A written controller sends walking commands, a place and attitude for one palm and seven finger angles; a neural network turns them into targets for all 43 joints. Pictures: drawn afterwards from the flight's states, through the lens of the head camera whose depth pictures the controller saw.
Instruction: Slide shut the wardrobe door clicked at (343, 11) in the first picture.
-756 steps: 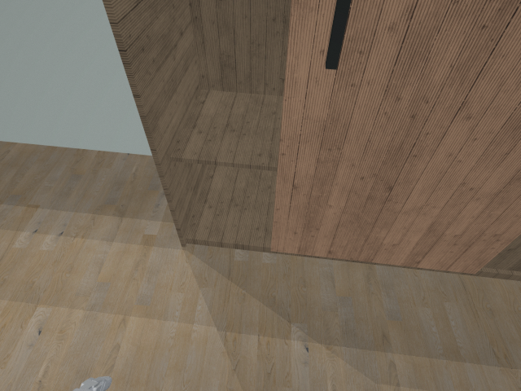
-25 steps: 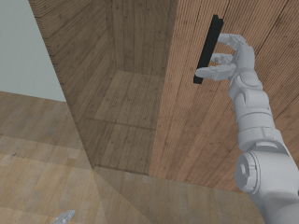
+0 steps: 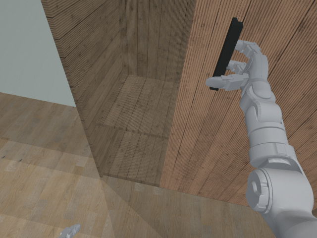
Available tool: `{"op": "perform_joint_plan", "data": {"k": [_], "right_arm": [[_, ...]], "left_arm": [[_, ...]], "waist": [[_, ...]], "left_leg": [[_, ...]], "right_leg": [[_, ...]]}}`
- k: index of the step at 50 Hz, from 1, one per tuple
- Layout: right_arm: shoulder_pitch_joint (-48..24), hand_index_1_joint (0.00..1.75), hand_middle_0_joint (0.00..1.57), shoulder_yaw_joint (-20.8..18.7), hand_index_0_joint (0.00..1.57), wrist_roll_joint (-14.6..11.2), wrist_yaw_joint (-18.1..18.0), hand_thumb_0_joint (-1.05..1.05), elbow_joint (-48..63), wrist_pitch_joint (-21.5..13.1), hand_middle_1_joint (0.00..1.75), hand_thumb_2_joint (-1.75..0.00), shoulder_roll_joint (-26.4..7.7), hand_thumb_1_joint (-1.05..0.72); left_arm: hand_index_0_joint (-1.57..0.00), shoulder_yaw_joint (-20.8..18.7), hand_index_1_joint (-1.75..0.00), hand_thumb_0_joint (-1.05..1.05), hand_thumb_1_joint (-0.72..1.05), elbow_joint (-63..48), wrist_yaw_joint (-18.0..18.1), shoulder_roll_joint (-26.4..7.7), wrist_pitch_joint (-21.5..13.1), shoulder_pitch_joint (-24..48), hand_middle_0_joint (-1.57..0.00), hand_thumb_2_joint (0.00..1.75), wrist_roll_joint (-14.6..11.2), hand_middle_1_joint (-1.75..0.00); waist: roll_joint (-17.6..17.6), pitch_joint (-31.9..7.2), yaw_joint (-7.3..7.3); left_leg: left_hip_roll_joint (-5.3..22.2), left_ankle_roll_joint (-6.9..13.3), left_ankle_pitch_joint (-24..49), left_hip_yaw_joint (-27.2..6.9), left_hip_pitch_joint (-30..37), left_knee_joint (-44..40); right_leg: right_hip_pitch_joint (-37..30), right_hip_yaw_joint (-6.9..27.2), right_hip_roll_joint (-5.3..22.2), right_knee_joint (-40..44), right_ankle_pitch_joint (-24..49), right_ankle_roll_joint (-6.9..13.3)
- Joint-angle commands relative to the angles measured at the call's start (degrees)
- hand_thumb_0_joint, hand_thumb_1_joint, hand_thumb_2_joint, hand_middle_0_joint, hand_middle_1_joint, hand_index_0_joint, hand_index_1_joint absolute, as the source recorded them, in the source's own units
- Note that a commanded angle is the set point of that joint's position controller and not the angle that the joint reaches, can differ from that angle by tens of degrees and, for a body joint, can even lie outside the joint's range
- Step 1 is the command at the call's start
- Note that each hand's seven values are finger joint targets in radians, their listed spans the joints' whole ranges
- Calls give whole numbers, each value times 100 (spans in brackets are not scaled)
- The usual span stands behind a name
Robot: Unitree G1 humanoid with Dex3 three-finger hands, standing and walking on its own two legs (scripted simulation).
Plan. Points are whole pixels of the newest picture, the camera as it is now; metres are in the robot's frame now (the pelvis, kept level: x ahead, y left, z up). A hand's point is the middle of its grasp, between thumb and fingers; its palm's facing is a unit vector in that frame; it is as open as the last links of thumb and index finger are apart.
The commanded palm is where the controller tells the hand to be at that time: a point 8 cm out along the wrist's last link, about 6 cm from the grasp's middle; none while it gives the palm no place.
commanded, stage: slide the fingers in behind the handle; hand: right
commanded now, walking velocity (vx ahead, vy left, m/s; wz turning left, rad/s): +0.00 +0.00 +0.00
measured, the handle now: (223, 55) +0.52 -0.09 +0.23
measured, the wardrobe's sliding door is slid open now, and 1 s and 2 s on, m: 0.38 0.38 0.38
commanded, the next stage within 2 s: grip the handle and tug to test in 1.30 s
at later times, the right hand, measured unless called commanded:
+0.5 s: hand (220, 65) +0.46 -0.07 +0.24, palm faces +0.06 +1.00 +0.03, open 14.0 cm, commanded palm +0.44 -0.14 +0.23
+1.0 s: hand (216, 64) +0.47 -0.06 +0.23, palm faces +0.08 +1.00 +0.02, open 14.0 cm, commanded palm +0.44 -0.12 +0.23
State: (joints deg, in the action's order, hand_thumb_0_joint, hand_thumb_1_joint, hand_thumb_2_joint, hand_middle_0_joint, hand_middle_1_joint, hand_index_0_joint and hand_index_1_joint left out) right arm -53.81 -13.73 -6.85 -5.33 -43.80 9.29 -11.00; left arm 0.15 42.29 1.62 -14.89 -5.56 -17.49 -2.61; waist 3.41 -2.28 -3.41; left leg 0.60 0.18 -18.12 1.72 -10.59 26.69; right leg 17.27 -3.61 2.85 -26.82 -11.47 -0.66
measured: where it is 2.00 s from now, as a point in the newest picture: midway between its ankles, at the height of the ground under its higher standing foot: outside the picture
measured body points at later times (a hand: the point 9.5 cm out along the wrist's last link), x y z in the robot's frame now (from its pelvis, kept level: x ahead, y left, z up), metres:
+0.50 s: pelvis +0.02 +0.00 +0.00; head +0.01 +0.03 +0.45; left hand +0.15 +0.24 -0.12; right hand +0.45 -0.13 +0.24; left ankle -0.05 +0.11 -0.74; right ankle +0.03 -0.13 -0.74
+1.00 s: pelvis +0.02 +0.01 +0.00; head +0.02 +0.03 +0.45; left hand +0.13 +0.25 -0.13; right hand +0.46 -0.12 +0.24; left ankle -0.05 +0.11 -0.74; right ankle +0.03 -0.13 -0.74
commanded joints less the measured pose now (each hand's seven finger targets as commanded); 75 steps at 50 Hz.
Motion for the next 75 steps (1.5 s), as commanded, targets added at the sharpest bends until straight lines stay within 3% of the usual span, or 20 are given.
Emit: {"op": "perform_joint_plan", "data": {"k": [1,3,9,13,15,17,24,28,33,37,39,43,45,49,55,59,64,67,70,75], "right_arm": [[-3139,120,30,-214,30,39,-57,0,1849,-435,120,-30,-1376,50],[-3077,120,30,13,30,30,-16,0,1879,-369,120,-30,-1099,50],[-2745,120,30,323,30,-98,84,0,1595,15,120,-30,-644,50],[-2929,120,30,232,30,-145,11,0,2104,37,120,-30,-702,50],[-2984,120,30,408,30,-156,-60,0,2342,-16,120,-30,-489,50],[-2815,120,30,383,30,-144,-124,0,2532,-52,120,-30,-471,50],[-2588,120,30,106,30,-9,-318,0,2026,280,120,-30,-759,50],[-2760,120,30,81,30,-25,-323,0,2273,248,120,-30,-763,50],[-2806,120,30,513,30,-57,-188,0,2410,129,120,-30,-272,50],[-2833,120,30,588,30,-97,-195,0,2351,219,120,-30,-151,50],[-2884,120,30,651,30,-82,-261,0,2367,227,120,-30,-84,50],[-2991,120,30,328,30,-80,-416,0,2236,267,120,-30,-405,50],[-3063,120,30,393,30,-24,-472,0,2104,239,120,-30,-313,50],[-2766,120,30,114,30,-22,-411,0,1933,163,120,-30,-647,50],[-2804,120,30,402,30,-12,-306,0,2330,44,120,-30,-347,50],[-2468,120,30,260,30,-71,-290,0,2259,138,120,-30,-504,50],[-2514,120,30,318,30,-45,-320,0,2480,210,120,-30,-465,50],[-2583,120,30,168,30,-95,-327,0,2261,270,120,-30,-601,50],[-2713,120,30,203,30,-62,-338,0,2273,253,120,-30,-595,50],[-2966,123,32,338,32,-40,-326,0,2212,151,123,-40,-493,27]], "left_arm": [[-20,-219,-30,0,90,-767,67,-636,-263,319,-20,90,19,-30],[-20,-202,-30,0,90,-787,58,-600,-240,383,-20,90,4,-30],[-20,-189,-30,0,90,-777,81,-626,-123,469,-20,90,-36,-30],[-20,-202,-30,0,90,-832,85,-590,-106,545,-20,90,-18,-30],[-20,-189,-30,0,90,-823,57,-557,-109,572,-20,90,-5,-30],[-20,-213,-30,0,90,-851,39,-549,-104,595,-20,90,10,-30],[-20,-158,-30,0,90,-788,75,-554,137,693,-20,90,45,-30],[-20,-146,-30,0,90,-887,98,-519,182,719,-20,90,75,-30],[-20,-176,-30,0,90,-899,67,-491,147,677,-20,90,49,-30],[-20,-194,-30,0,90,-860,68,-503,132,676,-20,90,27,-30],[-20,-191,-30,0,90,-820,52,-500,131,674,-20,90,40,-30],[-20,-194,-30,0,90,-759,77,-520,152,652,-20,90,71,-30],[-20,-184,-30,0,90,-722,70,-510,161,623,-20,90,90,-30],[-20,-188,-30,0,90,-751,76,-545,183,594,-20,90,109,-30],[-20,-192,-30,0,90,-873,26,-495,149,605,-20,90,75,-30],[-20,-187,-30,0,90,-849,41,-536,180,665,-20,90,72,-30],[-20,-178,-30,0,90,-872,61,-504,177,739,-20,90,65,-30],[-20,-169,-30,0,90,-839,94,-530,189,720,-20,90,70,-30],[-20,-158,-30,0,90,-845,105,-518,201,705,-20,90,78,-30],[-20,-172,-30,0,90,-813,108,-525,168,635,-20,90,76,-30]], "waist": [[-590,-1990,137],[-381,-1961,102],[-653,-1569,52],[-498,-1838,88],[-402,-1941,60],[-592,-2128,108],[-928,-1584,188],[-796,-1885,195],[-664,-1932,73],[-728,-1816,52],[-559,-1829,84],[-815,-1841,103],[-828,-1686,60],[-981,-1860,193],[-681,-1922,137],[-830,-1785,207],[-757,-1670,198],[-946,-1577,156],[-723,-1648,157],[-716,-1755,71]], "left_leg": [[-212,24,2340,6,-18,-336],[-213,33,2461,11,-80,-335],[-219,20,2378,51,-182,-417],[-210,27,2658,45,-111,-346],[-214,39,2701,59,-119,-314],[-231,39,2925,77,-23,-247],[-173,-3,2827,54,84,-354],[-157,3,3055,15,257,-309],[-203,20,3173,41,132,-301],[-224,15,2965,70,7,-350],[-214,44,2866,78,19,-339],[-206,6,2852,44,65,-357],[-200,3,2721,46,-18,-385],[-170,5,2942,19,255,-364],[-190,25,3129,47,235,-336],[-190,18,3036,49,300,-396],[-190,15,2826,52,191,-440],[-192,-11,2757,36,137,-467],[-177,11,2643,22,136,-459],[-191,19,2589,22,59,-451]], "right_leg": [[-1520,128,-240,10,1384,371],[-1629,110,-254,-25,1487,357],[-1494,106,-265,-10,1346,358],[-1689,126,-277,-73,1660,361],[-1812,166,-270,-93,1783,349],[-1905,184,-264,-126,2040,350],[-1436,83,-305,-21,1697,360],[-1548,83,-323,-17,1830,366],[-1775,97,-306,-79,2008,367],[-1749,119,-311,-75,1849,365],[-1751,138,-312,-62,1855,340],[-1604,123,-329,-27,1739,355],[-1540,117,-327,-4,1626,370],[-1464,94,-343,3,1733,374],[-1650,80,-322,-14,1924,365],[-1540,69,-327,31,1791,359],[-1562,69,-320,46,1684,368],[-1500,75,-308,74,1578,376],[-1520,86,-311,89,1550,365],[-1632,118,-293,55,1565,363]]}}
